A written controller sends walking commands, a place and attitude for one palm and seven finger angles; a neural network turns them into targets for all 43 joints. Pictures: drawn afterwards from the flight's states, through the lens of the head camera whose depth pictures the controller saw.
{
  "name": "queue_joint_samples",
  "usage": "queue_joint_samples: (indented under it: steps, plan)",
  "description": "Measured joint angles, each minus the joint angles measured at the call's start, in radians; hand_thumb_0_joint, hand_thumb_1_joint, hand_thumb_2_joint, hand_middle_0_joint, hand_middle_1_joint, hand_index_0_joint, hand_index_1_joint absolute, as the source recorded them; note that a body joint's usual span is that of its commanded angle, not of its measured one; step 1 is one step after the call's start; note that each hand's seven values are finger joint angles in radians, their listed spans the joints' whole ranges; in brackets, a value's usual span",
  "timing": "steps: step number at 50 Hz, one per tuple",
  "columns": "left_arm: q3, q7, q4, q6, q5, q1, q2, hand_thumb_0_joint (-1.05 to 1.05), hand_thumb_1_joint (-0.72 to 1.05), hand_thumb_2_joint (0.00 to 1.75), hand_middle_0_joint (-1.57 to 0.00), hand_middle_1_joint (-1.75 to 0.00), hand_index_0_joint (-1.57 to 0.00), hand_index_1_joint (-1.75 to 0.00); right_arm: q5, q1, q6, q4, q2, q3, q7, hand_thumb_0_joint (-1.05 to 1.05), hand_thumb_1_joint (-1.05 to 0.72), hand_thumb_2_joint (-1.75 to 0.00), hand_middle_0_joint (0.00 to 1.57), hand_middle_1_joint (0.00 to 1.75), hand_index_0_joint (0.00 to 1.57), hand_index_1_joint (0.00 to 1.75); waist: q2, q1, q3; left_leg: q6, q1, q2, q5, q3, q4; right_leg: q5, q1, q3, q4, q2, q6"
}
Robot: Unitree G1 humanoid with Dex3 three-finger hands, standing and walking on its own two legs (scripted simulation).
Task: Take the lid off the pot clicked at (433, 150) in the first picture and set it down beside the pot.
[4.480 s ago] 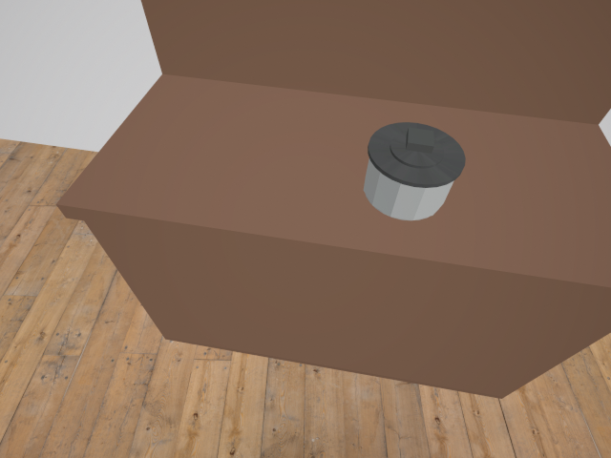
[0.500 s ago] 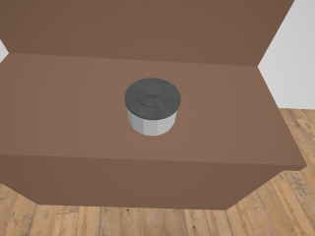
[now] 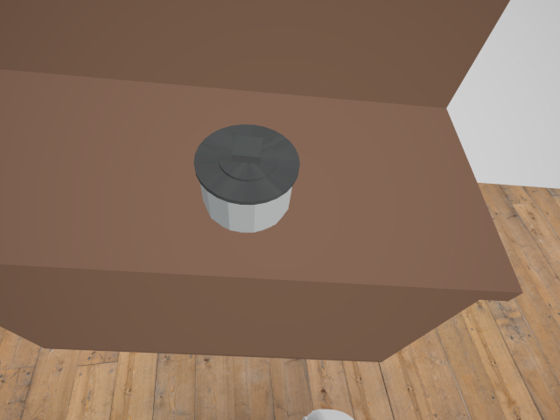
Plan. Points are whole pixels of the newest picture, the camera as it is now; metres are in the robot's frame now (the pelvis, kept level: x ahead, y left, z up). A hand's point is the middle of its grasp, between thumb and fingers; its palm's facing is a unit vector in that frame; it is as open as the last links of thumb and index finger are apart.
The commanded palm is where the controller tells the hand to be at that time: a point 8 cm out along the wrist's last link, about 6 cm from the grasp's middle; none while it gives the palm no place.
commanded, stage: shuffle to correct the standing spot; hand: left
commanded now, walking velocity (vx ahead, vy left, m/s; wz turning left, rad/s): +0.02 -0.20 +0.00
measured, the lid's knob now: (247, 149) +0.49 +0.08 +0.08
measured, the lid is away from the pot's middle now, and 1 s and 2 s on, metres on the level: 0.00 0.00 0.00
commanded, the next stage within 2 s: come to a stop and stand still in 0.02 s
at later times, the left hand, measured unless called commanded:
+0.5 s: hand out of the picture +0.06 +0.13 -0.17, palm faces +0.02 -0.97 -0.22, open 7.3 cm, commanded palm none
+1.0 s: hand out of the picture -0.02 +0.20 -0.17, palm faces +0.01 -0.96 -0.26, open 7.4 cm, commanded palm none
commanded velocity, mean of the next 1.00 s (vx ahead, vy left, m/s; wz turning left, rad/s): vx -0.02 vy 0.04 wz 0.00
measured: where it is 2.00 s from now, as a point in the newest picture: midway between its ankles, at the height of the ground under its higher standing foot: outside the picture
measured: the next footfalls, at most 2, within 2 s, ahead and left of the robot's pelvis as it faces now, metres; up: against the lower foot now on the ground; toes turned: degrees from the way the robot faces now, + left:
right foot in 0.14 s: +0.02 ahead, -0.21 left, +0.00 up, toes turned +0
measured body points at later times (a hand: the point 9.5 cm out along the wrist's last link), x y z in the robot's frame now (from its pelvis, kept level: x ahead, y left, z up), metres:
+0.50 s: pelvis +0.01 -0.06 +0.00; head +0.06 -0.05 +0.45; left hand +0.06 +0.19 -0.15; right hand +0.07 -0.29 -0.15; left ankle -0.02 +0.10 -0.73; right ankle -0.02 -0.21 -0.73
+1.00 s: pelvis -0.04 -0.01 -0.01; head -0.04 -0.01 +0.44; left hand -0.02 +0.25 -0.15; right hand +0.01 -0.25 -0.15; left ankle -0.02 +0.10 -0.73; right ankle -0.02 -0.20 -0.73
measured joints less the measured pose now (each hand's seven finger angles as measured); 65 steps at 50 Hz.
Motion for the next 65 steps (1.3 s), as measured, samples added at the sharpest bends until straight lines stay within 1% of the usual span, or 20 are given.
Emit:
queue_joint_samples:
  steps: [2, 4, 6, 7, 8, 9, 10, 12, 15, 16, 20, 26, 30, 31, 32, 36, 42, 47, 54, 65]
  plan:
    - [0.006, -0.008, -0.029, -0.007, -0.003, -0.025, 0.011, 0.0, 0.91, 0.9, -0.2, -0.3, -0.2, -0.3, -0.005, -0.002, 0.007, -0.001, -0.01, -0.005, 0.009, 0.0, -0.92, -0.9, 0.2, 0.3, 0.2, 0.3, 0.017, 0.009, 0.003, -0.015, -0.001, 0.019, 0.014, -0.012, -0.02, 0.009, 0.002, 0.006, -0.076, -0.045, 0.01]
    - [0.01, -0.012, -0.049, -0.019, -0.005, -0.046, 0.023, 0.0, 0.91, 0.9, -0.2, -0.3, -0.2, -0.29, -0.005, -0.007, 0.015, -0.005, -0.024, -0.01, 0.017, 0.0, -0.92, -0.9, 0.2, 0.3, 0.2, 0.3, 0.034, 0.011, 0.008, -0.034, -0.011, 0.04, 0.015, -0.028, -0.015, 0.055, 0.041, -0.002, -0.245, -0.08, 0.02]
    - [0.011, -0.014, -0.062, -0.033, -0.006, -0.057, 0.041, 0.0, 0.91, 0.9, -0.2, -0.3, -0.2, -0.29, 0.001, -0.009, 0.022, -0.016, -0.035, -0.017, 0.024, 0.01, -0.92, -0.9, 0.21, 0.3, 0.2, 0.3, 0.037, 0.007, 0.01, -0.056, -0.032, 0.056, -0.004, -0.043, 0.025, 0.175, 0.105, -0.015, -0.447, -0.103, 0.028]
    - [0.011, -0.013, -0.066, -0.04, -0.006, -0.056, 0.057, 0.0, 0.91, 0.9, -0.2, -0.3, -0.2, -0.29, 0.004, -0.008, 0.025, -0.024, -0.035, -0.019, 0.026, 0.01, -0.92, -0.9, 0.21, 0.3, 0.2, 0.3, 0.018, 0.004, 0.008, -0.067, -0.045, 0.051, -0.02, -0.043, 0.056, 0.26, 0.135, -0.012, -0.523, -0.12, 0.032]
    - [0.013, -0.007, -0.056, -0.043, -0.004, -0.065, 0.061, 0.0, 0.91, 0.9, -0.2, -0.3, -0.2, -0.29, 0.008, -0.016, 0.028, -0.028, -0.042, -0.022, 0.027, 0.01, -0.92, -0.9, 0.21, 0.3, 0.2, 0.3, 0.023, 0.0, 0.017, -0.067, -0.056, 0.06, -0.039, -0.052, 0.093, 0.261, 0.137, -0.018, -0.515, -0.116, 0.06]
    - [0.009, -0.002, -0.039, -0.043, -0.002, -0.075, 0.057, 0.0, 0.91, 0.9, -0.2, -0.3, -0.2, -0.29, 0.013, -0.025, 0.034, -0.03, -0.052, -0.026, 0.026, 0.01, -0.92, -0.9, 0.21, 0.3, 0.2, 0.3, 0.036, -0.012, 0.027, -0.053, -0.061, 0.065, -0.052, -0.068, 0.119, 0.233, 0.139, -0.031, -0.488, -0.108, 0.075]
    - [0.003, 0.001, -0.023, -0.044, 0.0, -0.078, 0.05, 0.0, 0.91, 0.9, -0.2, -0.3, -0.2, -0.29, 0.016, -0.031, 0.041, -0.03, -0.062, -0.027, 0.025, 0.01, -0.92, -0.9, 0.2, 0.3, 0.2, 0.3, 0.043, -0.021, 0.027, -0.043, -0.058, 0.059, -0.07, -0.073, 0.131, 0.205, 0.144, -0.04, -0.472, -0.104, 0.082]
    - [-0.011, 0.004, 0.006, -0.046, 0.003, -0.072, 0.037, 0.0, 0.91, 0.9, -0.2, -0.3, -0.19, -0.29, 0.018, -0.039, 0.045, -0.027, -0.073, -0.026, 0.022, 0.0, -0.92, -0.9, 0.2, 0.3, 0.2, 0.29, 0.037, -0.024, 0.016, -0.03, -0.031, 0.032, -0.069, -0.064, 0.107, 0.178, 0.155, -0.038, -0.468, -0.101, 0.081]
    - [-0.028, 0.003, 0.04, -0.044, 0.0, -0.069, 0.019, 0.0, 0.91, 0.9, -0.2, -0.3, -0.2, -0.29, 0.023, -0.042, 0.019, -0.021, -0.069, -0.012, 0.022, 0.0, -0.92, -0.9, 0.2, 0.3, 0.19, 0.29, 0.007, -0.017, 0.003, -0.061, 0.024, 0.022, -0.035, -0.046, 0.03, 0.184, 0.177, -0.019, -0.494, -0.107, 0.077]
    - [-0.025, 0.01, 0.044, -0.047, -0.002, -0.071, 0.015, 0.0, 0.93, 0.9, -0.2, -0.3, -0.2, -0.3, 0.027, -0.041, 0.012, -0.02, -0.069, -0.007, 0.021, 0.0, -0.92, -0.9, 0.2, 0.3, 0.19, 0.29, 0.006, -0.011, 0.002, -0.064, 0.035, 0.021, -0.025, -0.043, 0.01, 0.19, 0.185, -0.017, -0.509, -0.107, 0.075]
    - [-0.025, 0.012, 0.037, -0.063, -0.007, -0.07, 0.013, 0.0, 0.94, 0.9, -0.21, -0.3, -0.2, -0.3, 0.037, -0.056, 0.015, -0.02, -0.064, 0.003, 0.02, 0.0, -0.91, -0.9, 0.2, 0.3, 0.19, 0.29, 0.007, 0.009, 0.005, -0.053, 0.055, 0.012, 0.015, -0.025, -0.031, 0.214, 0.203, -0.01, -0.548, -0.115, 0.074]
    - [-0.029, 0.017, 0.021, -0.053, -0.003, -0.061, 0.019, 0.0, 0.92, 0.9, -0.21, -0.3, -0.2, -0.3, 0.042, -0.092, 0.025, -0.041, -0.059, 0.002, 0.026, 0.0, -0.91, -0.9, 0.2, 0.3, 0.19, 0.29, 0.016, 0.018, 0.008, -0.046, 0.064, -0.005, 0.028, -0.005, -0.068, 0.23, 0.192, -0.002, -0.551, -0.135, 0.088]
    - [-0.028, 0.019, 0.019, -0.044, -0.002, -0.057, 0.031, 0.0, 0.92, 0.9, -0.21, -0.3, -0.2, -0.3, 0.038, -0.108, 0.021, -0.048, -0.045, 0.005, 0.033, 0.0, -0.91, -0.9, 0.2, 0.3, 0.2, 0.29, 0.007, 0.027, 0.014, -0.037, 0.065, -0.015, 0.039, 0.007, -0.068, 0.246, 0.19, 0.012, -0.554, -0.145, 0.096]
    - [-0.029, 0.023, 0.024, -0.049, -0.002, -0.055, 0.029, 0.0, 0.91, 0.9, -0.21, -0.3, -0.2, -0.3, 0.038, -0.106, 0.021, -0.056, -0.048, 0.007, 0.039, 0.0, -0.91, -0.9, 0.2, 0.3, 0.2, 0.29, 0.015, 0.027, 0.008, -0.034, 0.052, -0.01, 0.037, 0.006, -0.051, 0.253, 0.186, 0.011, -0.558, -0.14, 0.099]
    - [-0.031, 0.023, 0.029, -0.053, -0.004, -0.051, 0.027, 0.0, 0.91, 0.9, -0.21, -0.3, -0.2, -0.3, 0.038, -0.105, 0.022, -0.068, -0.054, 0.006, 0.044, 0.0, -0.91, -0.9, 0.2, 0.3, 0.2, 0.29, 0.026, 0.026, 0.004, -0.031, 0.038, -0.007, 0.029, 0.007, -0.028, 0.258, 0.18, 0.013, -0.554, -0.138, 0.101]
    - [-0.03, 0.023, 0.03, -0.042, -0.001, -0.03, 0.032, 0.0, 0.91, 0.9, -0.21, -0.3, -0.2, -0.3, 0.027, -0.083, 0.02, -0.107, -0.068, -0.002, 0.046, 0.0, -0.91, -0.9, 0.2, 0.3, 0.2, 0.29, 0.033, 0.011, -0.027, -0.01, 0.006, -0.028, 0.002, 0.01, 0.042, 0.238, 0.152, 0.024, -0.491, -0.161, 0.115]
    - [-0.03, 0.015, 0.01, -0.032, 0.004, -0.019, 0.05, 0.0, 0.91, 0.9, -0.21, -0.3, -0.2, -0.3, 0.016, -0.052, 0.028, -0.12, -0.076, 0.005, 0.056, 0.0, -0.91, -0.9, 0.2, 0.3, 0.2, 0.29, 0.041, 0.019, -0.044, 0.01, -0.018, -0.04, 0.005, 0.013, 0.074, 0.242, 0.135, 0.032, -0.474, -0.17, 0.096]
    - [-0.034, 0.009, 0.011, -0.036, 0.004, 0.001, 0.056, 0.0, 0.91, 0.9, -0.2, -0.3, -0.2, -0.3, 0.016, -0.016, 0.024, -0.11, -0.073, 0.009, 0.059, 0.0, -0.91, -0.9, 0.2, 0.3, 0.2, 0.29, 0.039, 0.014, -0.051, 0.019, -0.025, -0.053, 0.035, 0.011, 0.046, 0.261, 0.13, 0.055, -0.499, -0.162, 0.082]
    - [-0.042, 0.004, 0.041, -0.041, 0.002, 0.04, 0.043, 0.0, 0.91, 0.9, -0.2, -0.3, -0.2, -0.3, 0.02, 0.024, 0.02, -0.072, -0.076, 0.01, 0.058, 0.0, -0.92, -0.9, 0.2, 0.3, 0.2, 0.29, 0.035, 0.014, -0.052, 0.021, -0.013, -0.057, 0.057, 0.02, 0.01, 0.288, 0.136, 0.069, -0.531, -0.162, 0.086]
    - [-0.052, 0.001, 0.092, -0.051, -0.001, 0.056, 0.005, 0.0, 0.91, 0.9, -0.2, -0.3, -0.2, -0.3, 0.027, 0.043, 0.008, -0.021, -0.055, 0.011, 0.053, 0.0, -0.91, -0.9, 0.2, 0.3, 0.2, 0.29, 0.029, 0.014, -0.046, 0.011, 0.007, -0.051, 0.068, 0.024, -0.022, 0.298, 0.147, 0.073, -0.55, -0.156, 0.11]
